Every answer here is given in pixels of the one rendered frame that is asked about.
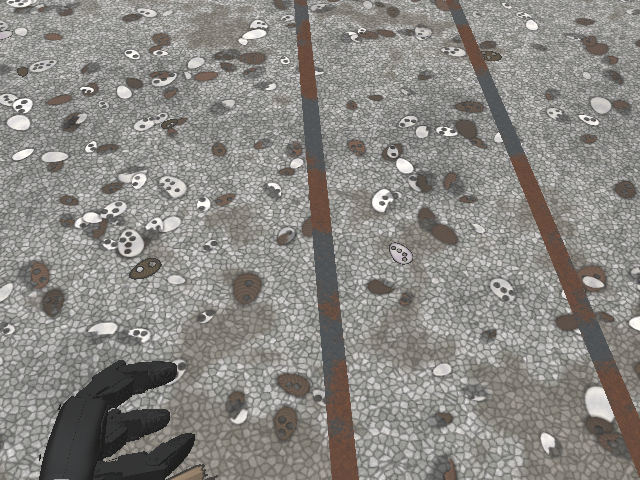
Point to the robot left hand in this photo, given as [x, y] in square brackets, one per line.
[85, 432]

